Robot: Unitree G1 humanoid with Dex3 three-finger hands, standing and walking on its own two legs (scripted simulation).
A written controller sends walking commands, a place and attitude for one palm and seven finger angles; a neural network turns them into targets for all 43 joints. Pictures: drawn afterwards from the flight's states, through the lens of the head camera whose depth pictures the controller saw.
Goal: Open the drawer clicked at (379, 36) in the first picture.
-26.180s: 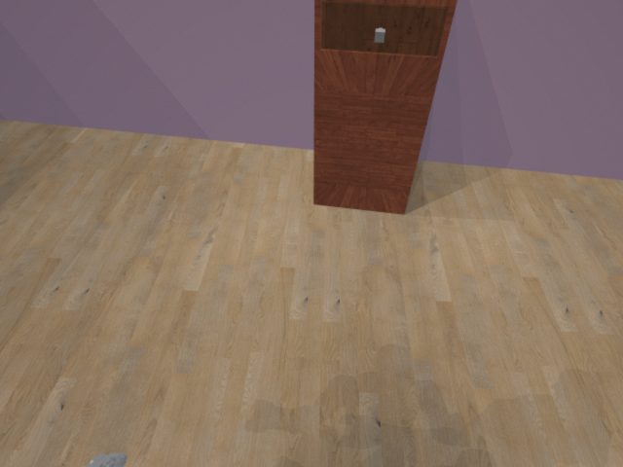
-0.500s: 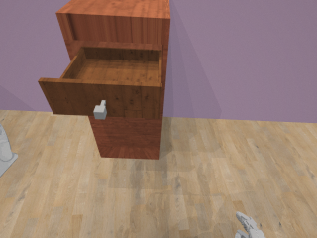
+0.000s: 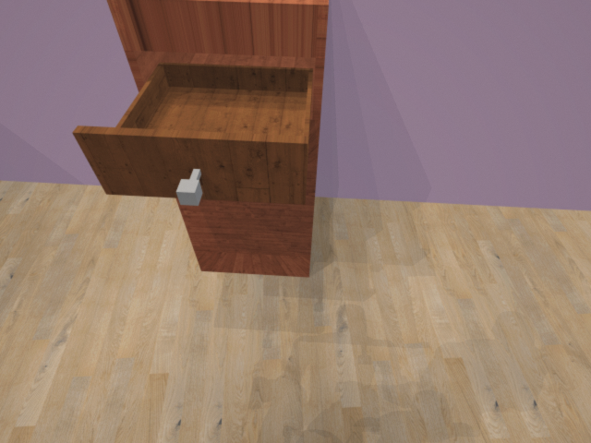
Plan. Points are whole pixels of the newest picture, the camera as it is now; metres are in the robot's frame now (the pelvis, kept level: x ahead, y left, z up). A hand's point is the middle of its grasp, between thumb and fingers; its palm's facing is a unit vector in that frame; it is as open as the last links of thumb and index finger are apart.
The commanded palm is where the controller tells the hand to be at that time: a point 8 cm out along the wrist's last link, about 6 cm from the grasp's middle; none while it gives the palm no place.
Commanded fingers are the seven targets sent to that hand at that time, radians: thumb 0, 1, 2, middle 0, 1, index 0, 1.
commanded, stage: let the arm hang, fingers relaxed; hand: left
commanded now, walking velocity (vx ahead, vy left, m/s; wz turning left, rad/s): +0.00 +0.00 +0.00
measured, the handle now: (192, 185) +0.51 +0.19 +0.05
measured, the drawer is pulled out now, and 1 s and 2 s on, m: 0.30 0.30 0.30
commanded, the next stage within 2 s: look to check the result in 0.82 s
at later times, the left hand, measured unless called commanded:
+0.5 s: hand out of the picture -0.02 +0.18 -0.16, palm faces +0.05 -0.98 -0.21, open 7.3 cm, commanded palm none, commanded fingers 0.00 0.90 0.90 -0.20 -0.30 -0.20 -0.30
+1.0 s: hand out of the picture -0.01 +0.18 -0.16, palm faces +0.05 -0.98 -0.19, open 7.3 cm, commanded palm none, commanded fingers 0.00 0.90 0.90 -0.20 -0.30 -0.20 -0.30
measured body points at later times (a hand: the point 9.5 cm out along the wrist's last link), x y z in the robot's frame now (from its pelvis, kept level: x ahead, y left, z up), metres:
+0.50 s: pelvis -0.01 +0.01 +0.01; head +0.00 -0.01 +0.46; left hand -0.03 +0.23 -0.14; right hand -0.04 -0.20 -0.15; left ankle +0.04 +0.13 -0.73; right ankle +0.00 -0.10 -0.73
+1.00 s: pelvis +0.00 +0.01 +0.01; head +0.01 +0.00 +0.46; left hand -0.01 +0.23 -0.15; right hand -0.03 -0.20 -0.15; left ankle +0.04 +0.13 -0.73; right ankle +0.00 -0.10 -0.73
